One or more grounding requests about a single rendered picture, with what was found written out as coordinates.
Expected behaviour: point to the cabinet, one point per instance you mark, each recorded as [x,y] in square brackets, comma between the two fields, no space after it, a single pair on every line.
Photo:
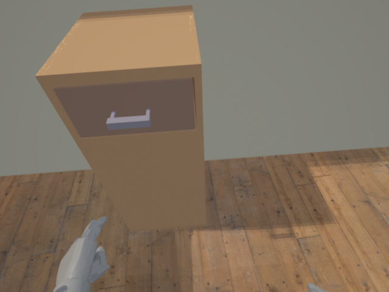
[155,180]

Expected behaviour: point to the robot left forearm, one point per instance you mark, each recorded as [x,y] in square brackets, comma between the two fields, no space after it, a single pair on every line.
[73,285]

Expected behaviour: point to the drawer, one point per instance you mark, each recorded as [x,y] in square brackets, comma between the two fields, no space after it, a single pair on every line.
[171,103]

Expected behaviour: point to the handle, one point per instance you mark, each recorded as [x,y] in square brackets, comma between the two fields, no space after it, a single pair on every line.
[115,123]

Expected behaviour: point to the left robot hand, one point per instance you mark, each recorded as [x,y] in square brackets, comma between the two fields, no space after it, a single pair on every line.
[84,260]

